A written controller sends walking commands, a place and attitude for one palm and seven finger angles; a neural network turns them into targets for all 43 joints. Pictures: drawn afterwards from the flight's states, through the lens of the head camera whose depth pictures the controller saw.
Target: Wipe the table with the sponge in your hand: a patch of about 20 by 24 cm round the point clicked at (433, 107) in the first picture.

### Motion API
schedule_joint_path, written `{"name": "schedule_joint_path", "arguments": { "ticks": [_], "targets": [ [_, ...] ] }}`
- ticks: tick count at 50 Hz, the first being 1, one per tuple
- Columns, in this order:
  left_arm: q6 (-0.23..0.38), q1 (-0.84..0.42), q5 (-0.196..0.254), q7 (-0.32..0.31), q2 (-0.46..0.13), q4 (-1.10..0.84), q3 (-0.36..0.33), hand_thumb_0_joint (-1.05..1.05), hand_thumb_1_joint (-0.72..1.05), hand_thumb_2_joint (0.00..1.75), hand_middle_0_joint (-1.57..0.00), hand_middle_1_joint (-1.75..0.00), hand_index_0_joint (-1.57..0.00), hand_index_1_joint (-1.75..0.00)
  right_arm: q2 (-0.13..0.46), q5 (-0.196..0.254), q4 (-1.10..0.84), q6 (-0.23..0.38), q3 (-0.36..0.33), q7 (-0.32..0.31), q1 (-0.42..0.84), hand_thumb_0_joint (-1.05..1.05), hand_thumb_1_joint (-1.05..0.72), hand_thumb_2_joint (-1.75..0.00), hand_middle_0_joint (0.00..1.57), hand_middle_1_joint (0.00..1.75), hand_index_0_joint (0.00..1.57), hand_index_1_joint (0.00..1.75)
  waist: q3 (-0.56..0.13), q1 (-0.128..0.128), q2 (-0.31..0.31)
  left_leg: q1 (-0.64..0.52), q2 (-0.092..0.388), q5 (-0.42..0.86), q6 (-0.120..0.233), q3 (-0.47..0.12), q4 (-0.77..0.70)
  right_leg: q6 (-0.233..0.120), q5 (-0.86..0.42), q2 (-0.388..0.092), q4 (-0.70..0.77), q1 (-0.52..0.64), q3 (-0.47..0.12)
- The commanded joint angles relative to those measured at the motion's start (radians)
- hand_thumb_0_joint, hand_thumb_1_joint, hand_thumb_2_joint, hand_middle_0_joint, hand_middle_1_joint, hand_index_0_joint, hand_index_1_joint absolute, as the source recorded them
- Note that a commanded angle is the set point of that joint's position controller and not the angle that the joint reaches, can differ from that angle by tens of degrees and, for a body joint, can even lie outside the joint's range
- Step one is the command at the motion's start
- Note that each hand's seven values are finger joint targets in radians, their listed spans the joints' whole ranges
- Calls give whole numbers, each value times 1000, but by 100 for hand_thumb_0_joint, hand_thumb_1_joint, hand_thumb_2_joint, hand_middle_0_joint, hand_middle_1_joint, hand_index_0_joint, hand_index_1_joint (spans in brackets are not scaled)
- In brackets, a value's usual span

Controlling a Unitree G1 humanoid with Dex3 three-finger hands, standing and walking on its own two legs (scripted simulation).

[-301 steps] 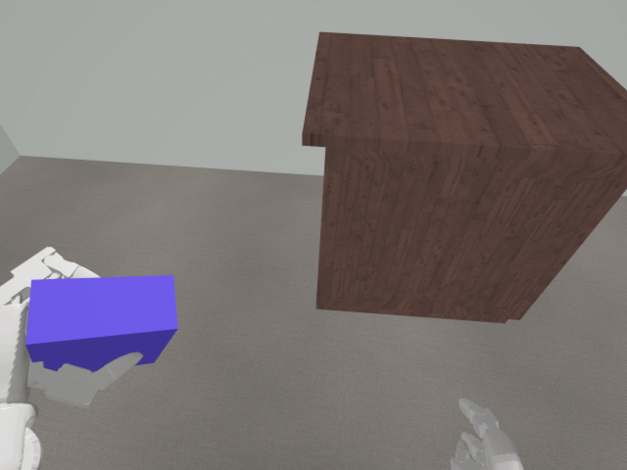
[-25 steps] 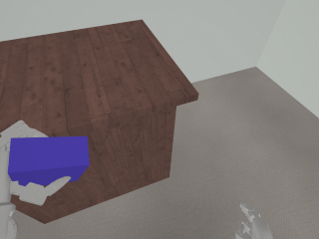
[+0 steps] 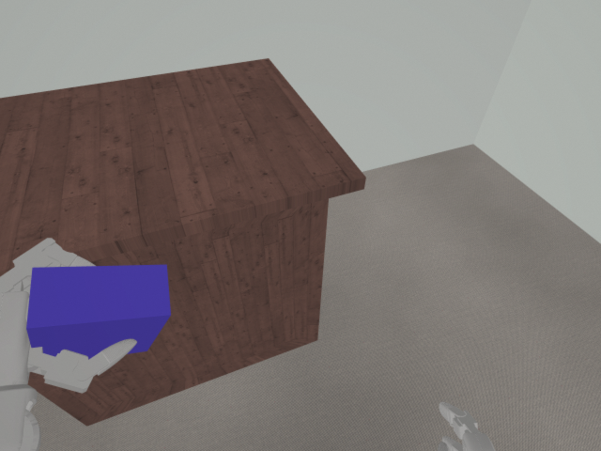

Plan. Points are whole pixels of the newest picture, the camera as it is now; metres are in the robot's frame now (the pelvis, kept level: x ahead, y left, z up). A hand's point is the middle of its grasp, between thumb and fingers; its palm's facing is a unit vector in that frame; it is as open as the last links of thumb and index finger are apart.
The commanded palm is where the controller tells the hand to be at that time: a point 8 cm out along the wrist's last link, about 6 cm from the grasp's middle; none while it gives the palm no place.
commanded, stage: come to a stop and stand still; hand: left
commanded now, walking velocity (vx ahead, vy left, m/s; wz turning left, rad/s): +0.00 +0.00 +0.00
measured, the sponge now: (118, 315) +0.22 +0.21 +0.14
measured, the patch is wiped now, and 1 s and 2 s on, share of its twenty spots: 0.00 0.00 0.00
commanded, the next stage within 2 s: look again from close up in 0.12 s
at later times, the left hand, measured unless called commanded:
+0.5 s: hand (61, 301) +0.23 +0.27 +0.15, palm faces +0.32 -0.88 -0.36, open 9.7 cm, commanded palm +0.17 +0.31 +0.18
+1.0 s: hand (64, 238) +0.31 +0.31 +0.15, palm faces +0.36 -0.85 -0.39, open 9.7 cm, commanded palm +0.24 +0.35 +0.18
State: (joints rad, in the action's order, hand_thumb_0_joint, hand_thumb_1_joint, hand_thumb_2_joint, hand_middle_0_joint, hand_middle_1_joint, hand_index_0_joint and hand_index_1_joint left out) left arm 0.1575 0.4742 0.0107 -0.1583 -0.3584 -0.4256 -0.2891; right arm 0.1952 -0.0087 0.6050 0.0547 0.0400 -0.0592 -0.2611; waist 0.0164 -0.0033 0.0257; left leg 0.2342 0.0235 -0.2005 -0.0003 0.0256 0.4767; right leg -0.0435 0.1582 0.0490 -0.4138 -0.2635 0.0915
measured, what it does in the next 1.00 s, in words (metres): shifts its weight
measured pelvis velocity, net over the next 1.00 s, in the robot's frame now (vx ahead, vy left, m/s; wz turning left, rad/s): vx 0.09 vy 0.06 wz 0.02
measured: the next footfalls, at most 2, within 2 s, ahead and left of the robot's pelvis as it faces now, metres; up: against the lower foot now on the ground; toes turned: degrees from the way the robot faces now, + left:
right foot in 1.46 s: +0.23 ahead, +0.04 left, +0.00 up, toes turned +0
left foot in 1.74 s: +0.28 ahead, +0.30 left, +0.00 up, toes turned +4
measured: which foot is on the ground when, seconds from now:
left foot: down 0.00-1.00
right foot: down 0.00-1.00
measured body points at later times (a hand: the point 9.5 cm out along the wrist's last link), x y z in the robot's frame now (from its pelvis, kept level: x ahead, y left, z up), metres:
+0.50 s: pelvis +0.00 +0.03 +0.00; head +0.01 +0.05 +0.45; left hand +0.20 +0.31 +0.17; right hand +0.16 -0.20 -0.07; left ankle +0.04 +0.11 -0.74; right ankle +0.08 -0.07 -0.73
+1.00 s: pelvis +0.09 +0.06 -0.02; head +0.11 +0.09 +0.43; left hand +0.28 +0.35 +0.17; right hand +0.28 -0.15 -0.08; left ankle +0.04 +0.11 -0.74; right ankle +0.08 -0.07 -0.74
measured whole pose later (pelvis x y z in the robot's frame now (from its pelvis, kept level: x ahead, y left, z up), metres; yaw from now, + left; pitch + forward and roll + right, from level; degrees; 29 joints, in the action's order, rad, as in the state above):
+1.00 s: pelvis +0.09 +0.06 -0.02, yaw +1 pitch -1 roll -2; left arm 0.24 0.40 0.03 -0.08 -0.39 -0.47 -0.36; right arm 0.20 0.00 0.54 0.13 0.02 0.01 -0.19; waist 0.05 -0.01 -0.02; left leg 0.20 -0.08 -0.42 0.09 0.00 0.64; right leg 0.00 0.35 0.00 -0.62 -0.26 0.03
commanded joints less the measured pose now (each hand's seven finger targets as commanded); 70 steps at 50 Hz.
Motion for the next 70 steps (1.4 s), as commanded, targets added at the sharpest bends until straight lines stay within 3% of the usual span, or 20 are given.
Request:
{"name": "schedule_joint_path", "arguments": {
  "ticks": [1, 10, 11, 12, 13, 14, 22, 24, 33, 48, 51, 52, 53, 54, 57, 58, 59, 61, 63, 70],
  "targets": [
    [76, -90, 7, -22, -156, -211, -127, 0, 10, 130, -120, -160, -120, -160, 117, 1, -155, 67, -49, -11, 120, 0, -90, -90, 20, 30, 20, 30, -51, -5, 62, 171, 88, -208, 25, -101, -187, 42, 165, -89, 73, 164, -148],
    [79, -120, 4, -28, -174, -254, -133, 0, 10, 130, -120, -160, -120, -160, 115, -1, -140, 79, -55, -8, 114, 0, -90, -90, 20, 30, 20, 30, -62, -1, -4, 115, 39, -194, 11, -64, -91, 24, 296, -137, 157, 79, -214],
    [167, -1166, -128, -12, -1021, -491, -733, 0, 10, 130, -120, -160, -120, -160, 128, -9, -105, 127, -76, -13, -38, 0, -90, -90, 20, 30, 20, 30, 89, -4, -268, 109, -11, -80, 8, 14, 106, 198, 141, -163, 274, -144, -244],
    [140, -620, -35, 35, -418, 84, -338, 0, 10, 130, -120, -160, -120, -160, 31, 8, -69, 118, -38, -14, 51, 0, -90, -90, 20, 30, 20, 30, -214, -9, -211, -12, -51, -66, 38, -10, 149, 70, 288, -261, 184, -21, -210],
    [129, -323, 14, 50, -257, 181, -241, 0, 10, 130, -120, -160, -120, -160, 81, 17, -125, 138, -63, -17, 96, 0, -90, -90, 20, 30, 20, 30, -99, -82, -82, -42, -58, -121, 17, 12, 139, 52, 411, -234, 294, -74, -360],
    [155, -254, 48, 67, -127, 126, -133, 0, 10, 130, -120, -160, -120, -160, 94, 21, -161, 149, -68, 5, 98, 0, -90, -90, 20, 30, 20, 30, -103, -65, 45, -20, -46, -147, 19, -2, 62, 10, 403, -257, 266, -18, -352],
    [179, -211, 32, 50, -199, -162, -160, 0, 10, 130, -120, -160, -120, -160, 133, 30, -182, 185, -61, 39, 123, 0, -90, -90, 20, 30, 20, 30, -42, -51, 21, 223, 92, -319, 68, -168, -289, 47, 181, -61, -89, 216, -121],
    [190, -271, 30, 48, -265, -210, -232, 0, 10, 130, -120, -160, -120, -160, 127, 22, -194, 186, -58, 35, 133, 0, -90, -90, 20, 30, 20, 30, -34, -48, 80, 270, 111, -374, 74, -190, -327, 51, 147, -52, -135, 247, -111],
    [196, -241, 24, 62, -141, -222, -129, 0, 10, 130, -120, -160, -120, -160, 130, 3, -180, 209, -68, 58, 100, 0, -90, -90, 20, 30, 20, 30, -61, -32, 38, 164, 20, -270, 54, -149, -170, 5, 161, -84, -1, 205, -184],
    [167, -144, 44, 48, -213, -334, -213, 0, 10, 130, -120, -160, -120, -160, 135, 13, -205, 118, -82, 64, 121, 0, -90, -90, 20, 30, 20, 30, -178, -13, 78, -49, 45, 533, -9, -135, 111, -27, -153, -80, -234, 159, -78],
    [165, -77, 61, 36, -227, -330, -248, 0, 10, 130, -120, -160, -120, -160, 139, 29, -213, 104, -101, 73, 128, 0, -90, -90, 20, 30, 20, 30, -224, -43, -155, 283, -65, 394, -53, -27, 504, -175, -404, -247, -179, 449, -316],
    [182, -86, 63, 29, -235, -331, -264, 0, 10, 130, -120, -160, -120, -160, 138, 30, -212, 106, -106, 77, 148, 0, -90, -90, 20, 30, 20, 30, -172, -58, -230, 485, -84, -106, -31, -29, 679, -269, -496, -393, -117, 516, -513],
    [196, -89, 67, 20, -230, -327, -271, 0, 10, 130, -120, -160, -120, -160, 140, 26, -198, 102, -98, 82, 145, 0, -90, -90, 20, 30, 20, 30, -106, -60, -184, 560, 15, -388, 19, -197, 723, -269, -462, -494, -91, 439, -600],
    [193, -106, 60, 20, -239, -338, -273, 0, 10, 130, -120, -160, -120, -160, 137, 29, -184, 88, -96, 88, 135, 0, -90, -90, 20, 30, 20, 30, -64, -52, -114, 537, 74, -440, 43, -273, 639, -225, -407, -502, -114, 357, -578],
    [183, -210, 36, 25, -195, -361, -220, 0, 10, 130, -120, -160, -120, -160, 91, 16, -143, 78, -75, 73, 110, 0, -90, -90, 20, 30, 20, 30, -107, 29, 29, -66, -26, 25, 12, 20, 145, -60, -81, -211, -205, -87, -151],
    [182, -223, 33, 28, -189, -359, -211, 0, 10, 130, -120, -160, -120, -160, 114, 24, -149, 90, -91, 57, 117, 0, -90, -90, 20, 30, 20, 30, -116, 33, 160, -208, -18, 66, 22, -33, 52, -18, 25, -115, -367, -169, -91],
    [185, -250, 38, 27, -187, -410, -207, 0, 10, 130, -120, -160, -120, -160, 155, 25, -172, 105, -116, 45, 126, 0, -90, -90, 20, 30, 20, 30, -133, 29, 386, -257, 198, 66, 119, -334, -79, 35, 337, -24, -651, -296, -35],
    [173, -265, 23, 28, -216, -335, -218, 0, 10, 130, -120, -160, -120, -160, 130, 9, -174, 119, -106, 54, 116, 0, -90, -90, 20, 30, 20, 30, -100, 30, 236, -177, 285, 213, 246, -565, -144, 27, 425, -25, -895, -388, -118],
    [173, -255, 17, 32, -218, -336, -224, 0, 10, 130, -120, -160, -120, -160, 127, 13, -160, 124, -111, 55, 121, 0, -90, -90, 20, 30, 20, 30, -93, 22, 103, -161, 266, 303, 265, -452, -94, 28, 371, -77, -873, -396, -135],
    [146, -24, 33, 22, -210, -277, -255, 0, 10, 130, -120, -160, -120, -160, 127, 21, -175, 124, -71, 48, 134, 0, -90, -90, 20, 30, 20, 30, -132, -12, 119, 177, 122, 37, 119, -113, -16, 30, 110, -55, -146, 189, 40]
  ]
}}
